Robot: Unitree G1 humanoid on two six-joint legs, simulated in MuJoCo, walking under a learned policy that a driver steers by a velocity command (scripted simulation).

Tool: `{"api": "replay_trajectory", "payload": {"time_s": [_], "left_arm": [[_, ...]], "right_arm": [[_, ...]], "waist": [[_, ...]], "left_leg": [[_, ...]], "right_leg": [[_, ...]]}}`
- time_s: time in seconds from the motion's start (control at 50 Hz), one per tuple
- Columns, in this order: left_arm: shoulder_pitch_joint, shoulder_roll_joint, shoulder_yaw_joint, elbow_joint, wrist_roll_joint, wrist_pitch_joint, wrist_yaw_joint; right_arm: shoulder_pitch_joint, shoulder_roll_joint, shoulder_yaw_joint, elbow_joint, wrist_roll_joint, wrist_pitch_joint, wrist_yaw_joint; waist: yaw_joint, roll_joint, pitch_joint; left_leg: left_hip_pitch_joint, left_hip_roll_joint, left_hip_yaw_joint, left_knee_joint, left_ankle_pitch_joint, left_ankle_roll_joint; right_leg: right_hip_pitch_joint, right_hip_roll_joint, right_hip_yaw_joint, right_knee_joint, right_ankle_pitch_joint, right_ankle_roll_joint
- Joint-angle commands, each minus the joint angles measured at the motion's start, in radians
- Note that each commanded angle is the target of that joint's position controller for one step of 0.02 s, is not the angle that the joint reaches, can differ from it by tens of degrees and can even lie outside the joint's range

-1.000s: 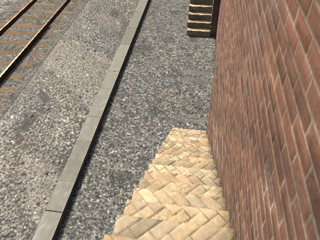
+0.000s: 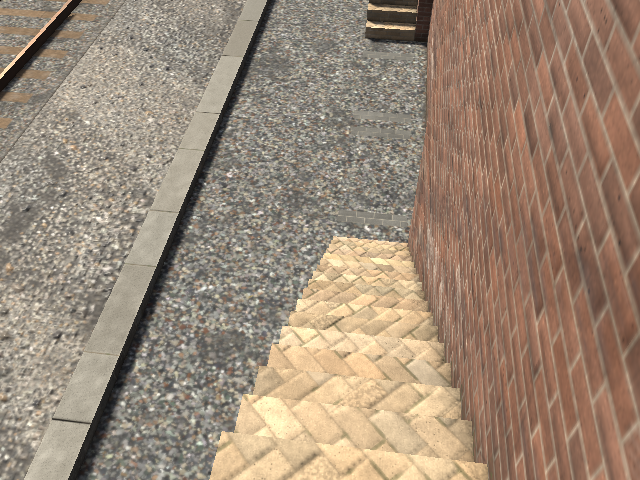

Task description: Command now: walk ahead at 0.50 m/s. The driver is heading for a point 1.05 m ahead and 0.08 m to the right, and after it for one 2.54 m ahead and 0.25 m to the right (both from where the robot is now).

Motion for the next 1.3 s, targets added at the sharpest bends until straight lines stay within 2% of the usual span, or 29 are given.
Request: {"api": "replay_trajectory", "payload": {"time_s": [0.02,0.06,0.1,0.16,0.24,0.3,0.34,0.38,0.4,0.42,0.44,0.46,0.5,0.52,0.56,0.62,0.68,0.74,0.82,0.86,0.88,0.9,0.92,0.94,0.98,1.04,1.1,1.16,1.3], "left_arm": [[0.148,0.06,0.032,-0.02,0.001,-0.006,-0.004],[-0.057,0.047,0.037,-0.056,0.036,0.013,-0.011],[-0.043,0.03,0.033,-0.043,0.06,0.049,-0.009],[-0.136,0.085,0.053,-0.1,0.036,0.04,-0.007],[-0.333,0.079,0.027,-0.161,0.007,0.001,-0.055],[-0.235,0.106,0.034,-0.115,0.004,0.017,-0.047],[-0.275,0.141,0.035,-0.144,-0.007,0.014,-0.035],[-0.013,0.172,0.049,-0.061,-0.005,0.014,-0.025],[0.222,0.197,0.065,0.005,0.012,0.026,-0.022],[0.324,0.297,0.091,0.027,0.03,0.022,-0.035],[0.286,0.295,0.074,0.033,0.037,0.011,-0.069],[0.287,0.249,0.065,0.013,-0.004,0.003,-0.089],[0.271,0.244,0.055,0.022,-0.052,0.014,-0.051],[0.18,0.135,0.015,0.006,-0.046,0.004,-0.03],[0.029,0.034,-0.043,-0.026,-0.035,-0.002,0.006],[0.176,0.19,-0.003,-0.025,-0.031,-0.012,0.023],[0.183,0.082,-0.032,-0.018,-0.082,-0.021,0.057],[0.145,0.085,-0.032,-0.047,-0.067,-0.004,0.054],[0.145,0.119,-0.009,-0.04,-0.044,0.004,0.032],[0.165,0.132,0.007,-0.033,-0.001,0.019,0.016],[0.083,0.114,-0.005,-0.004,0.011,0.026,0.017],[0.032,0.102,-0.005,-0.013,0.008,0.016,0.015],[0.067,0.099,0.019,-0.021,0.028,0.004,-0.003],[0.144,0.085,0.026,-0.061,-0.013,-0.004,-0.017],[0.148,0.107,0.03,-0.066,-0.002,-0.009,-0.008],[-0.021,0.05,0.038,-0.064,0.021,0.018,-0.016],[0.015,0.027,0.033,-0.043,0.051,0.057,-0.004],[-0.171,0.099,0.052,-0.144,0.015,0.029,-0.012],[-0.251,0.117,0.035,-0.137,0.005,0.018,-0.044]], "right_arm": [[0.313,-0.152,-0.021,0.072,-0.033,-0.018,0.003],[0.28,-0.054,0.027,0.057,-0.006,-0.044,-0.02],[0.229,-0.146,0.007,0.025,-0.012,-0.061,-0.028],[0.261,-0.119,0.001,0.057,0.022,-0.092,-0.023],[0.197,-0.129,-0.006,0.003,0.022,-0.066,-0.044],[0.242,-0.114,-0.008,0.041,0.016,-0.061,-0.028],[0.295,-0.099,-0.008,0.054,-0.025,-0.042,-0.042],[0.327,-0.127,-0.021,0.073,-0.071,0.004,-0.074],[0.294,-0.15,-0.025,0.089,-0.057,0.009,-0.058],[0.323,-0.102,-0.029,0.079,-0.013,-0.005,-0.037],[0.406,-0.002,-0.008,0.035,0.017,-0.008,-0.047],[0.354,-0.051,-0.012,0.031,0.008,-0.001,-0.061],[0.22,-0.049,-0.008,-0.03,-0.039,0.025,-0.049],[0.079,-0.074,-0.009,-0.065,-0.042,0.027,-0.053],[0.079,-0.043,0.002,-0.046,-0.013,0.059,-0.042],[0.124,-0.015,0.006,0.036,-0.043,0.085,-0.035],[-0.086,-0.087,-0.017,-0.043,-0.021,0.042,-0.015],[-0.125,-0.01,0.011,-0.085,-0.028,0.048,-0.006],[-0.115,-0.047,0.003,-0.109,-0.032,0.026,-0.016],[-0.108,-0.062,0.007,-0.132,0.037,0.01,-0.026],[0.099,-0.078,-0.022,-0.04,-0.002,0.018,-0.018],[0.328,-0.123,-0.039,0.033,-0.012,0.023,-0.018],[0.338,-0.142,-0.044,0.034,0.036,0.015,-0.016],[0.325,-0.138,-0.019,0.03,0.007,-0.002,0.002],[0.378,-0.231,-0.059,0.047,0.01,0.002,-0.006],[0.291,-0.078,0.018,0.036,-0.013,-0.028,-0.013],[0.196,-0.179,-0.006,0.001,-0.011,-0.049,-0.019],[0.169,-0.122,-0.004,0.013,0.038,-0.083,-0.031],[0.239,-0.115,-0.007,0.018,0.008,-0.045,-0.033]], "waist": [[-0.011,0.092,-0.049],[0.008,-0.053,0.109],[0.054,0.009,0.074],[0.013,0.128,0.086],[-0.052,0.071,0.128],[-0.067,0.164,0.171],[-0.117,0.093,0.232],[-0.037,0.099,0.183],[0.069,0.073,0.047],[0.104,-0.16,0.015],[0.004,-0.279,-0.049],[0.035,-0.178,-0.08],[0.029,-0.276,-0.009],[0.017,-0.124,0.106],[-0.105,-0.086,0.202],[-0.064,-0.188,0.071],[-0.03,-0.097,0.138],[-0.023,-0.116,0.158],[0.029,-0.123,0.155],[0.065,-0.075,0.218],[-0.031,-0.173,0.131],[-0.138,-0.115,0.08],[-0.148,0.193,0.056],[-0.02,0.236,-0.049],[-0.071,0.173,-0.166],[0.001,-0.064,0.103],[0.078,0.069,0.045],[0.035,0.1,0.097],[-0.082,0.166,0.181]], "left_leg": [[0.356,0.385,-0.402,0.083,0.276,0.265],[-0.006,0.335,-0.39,0.07,0.3,0.195],[-0.25,0.274,-0.317,0.023,0.448,0.183],[-0.075,0.185,-0.287,0.155,0.339,0.135],[-0.281,0.141,-0.172,0.183,-0.014,0.135],[-0.22,0.139,-0.163,0.353,0.033,0.137],[-0.042,0.106,-0.157,0.45,0.157,0.129],[0.048,0.128,-0.251,0.695,0.443,0.152],[-0.063,0.093,-0.162,0.931,0.557,0.152],[-0.333,-0.082,-0.103,1.37,-0.126,0.106],[-0.691,-0.098,-0.067,1.559,-0.722,0.086],[-0.776,-0.042,-0.094,1.474,-0.553,0.106],[-0.896,-0.002,-0.074,1.474,-0.456,0.069],[-0.872,0.051,-0.175,1.206,-0.13,0.039],[-0.575,0.061,-0.094,0.86,0.146,-0.047],[-0.393,0.01,0.016,0.817,0.24,-0.064],[-0.525,0.043,-0.081,0.439,0.679,-0.038],[-0.287,0.004,-0.02,0.341,0.722,-0.047],[-0.135,-0.016,0.008,0.285,0.723,-0.024],[-0.179,0.03,-0.006,-0.167,0.315,0.002],[0.085,0.068,-0.056,-0.085,0.413,0.044],[0.359,0.095,-0.079,-0.197,0.426,0.078],[0.47,0.18,-0.121,-0.336,0.795,0.113],[0.773,0.29,-0.215,0.181,1.2,0.117],[0.655,0.417,-0.479,0.102,0.528,0.322],[0.038,0.327,-0.391,0.066,0.293,0.206],[-0.261,0.261,-0.333,0.031,0.434,0.174],[-0.211,0.166,-0.244,0.102,0.136,0.116],[-0.18,0.136,-0.178,0.346,0.046,0.138]], "right_leg": [[-0.554,-0.084,0.232,-0.144,0.191,0.02],[-0.463,-0.063,0.259,-0.467,0.529,0.136],[-0.155,-0.048,0.141,-0.624,0.623,0.188],[-0.286,-0.061,0.213,-0.811,0.887,0.165],[0.084,-0.048,0.074,-1.233,1.193,0.169],[0.129,-0.066,0.063,-1.182,1.174,0.133],[0.049,-0.1,0.04,-1.464,1.023,0.129],[0.27,-0.236,0.129,-1.772,0.982,0.086],[0.604,-0.135,-0.079,-1.644,1.089,0.137],[0.812,-0.225,0.032,-1.537,1.355,0.087],[1.013,-0.401,0.164,-1.165,1.779,0.055],[0.94,-0.422,0.25,-1.236,1.391,0.013],[0.678,-0.515,0.549,-1.406,0.576,-0.159],[0.472,-0.435,0.447,-1.418,0.498,-0.116],[0.008,-0.323,0.282,-1.393,0.638,-0.053],[0.059,-0.322,0.245,-1.315,0.985,-0.009],[0.137,-0.226,0.261,-1.142,0.502,0.019],[-0.004,-0.212,0.252,-1.096,0.452,0.0],[0.009,-0.219,0.24,-0.918,0.61,-0.016],[0.21,-0.189,0.225,-0.828,0.906,-0.051],[0.088,-0.249,0.308,-0.659,1.112,-0.091],[-0.075,-0.202,0.249,-0.438,1.137,-0.073],[-0.157,-0.008,0.049,-0.019,0.246,-0.05],[-0.536,-0.009,0.056,0.078,-0.112,-0.001],[-0.632,-0.052,0.207,0.101,-0.036,0.013],[-0.506,-0.052,0.249,-0.316,0.438,0.108],[-0.138,-0.035,0.159,-0.537,0.662,0.185],[-0.165,-0.051,0.187,-0.981,1.091,0.183],[0.109,-0.076,0.078,-1.216,1.138,0.141]]}}
Velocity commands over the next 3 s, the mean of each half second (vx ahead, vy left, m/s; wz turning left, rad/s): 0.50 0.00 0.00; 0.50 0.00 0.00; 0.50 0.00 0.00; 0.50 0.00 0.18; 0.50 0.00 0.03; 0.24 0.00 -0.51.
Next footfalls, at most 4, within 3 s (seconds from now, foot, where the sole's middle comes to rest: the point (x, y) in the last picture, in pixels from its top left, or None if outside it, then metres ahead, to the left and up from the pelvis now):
0.40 right None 0.29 -0.13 -0.97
0.90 left None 0.56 0.03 -1.16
1.40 right None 0.77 -0.19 -1.36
1.94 left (342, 433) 1.03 -0.04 -1.55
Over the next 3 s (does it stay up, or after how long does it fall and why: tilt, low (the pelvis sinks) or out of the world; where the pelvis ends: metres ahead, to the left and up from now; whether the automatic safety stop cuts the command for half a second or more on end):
stays up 1.41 -0.16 -1.16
